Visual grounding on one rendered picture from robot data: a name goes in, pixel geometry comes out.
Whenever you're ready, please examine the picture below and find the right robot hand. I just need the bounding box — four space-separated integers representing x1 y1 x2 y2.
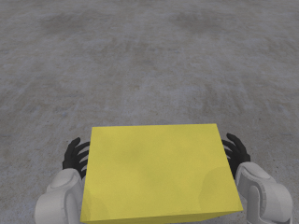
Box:
221 133 250 180

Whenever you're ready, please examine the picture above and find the carton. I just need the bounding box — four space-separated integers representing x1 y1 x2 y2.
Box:
79 123 244 224

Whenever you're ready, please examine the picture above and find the left robot hand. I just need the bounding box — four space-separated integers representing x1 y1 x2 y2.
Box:
62 137 91 180

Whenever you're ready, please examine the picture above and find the right robot forearm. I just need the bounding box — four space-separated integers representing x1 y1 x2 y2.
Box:
235 161 293 224

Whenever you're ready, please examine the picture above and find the left robot forearm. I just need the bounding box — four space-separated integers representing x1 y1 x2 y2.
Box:
34 168 84 224

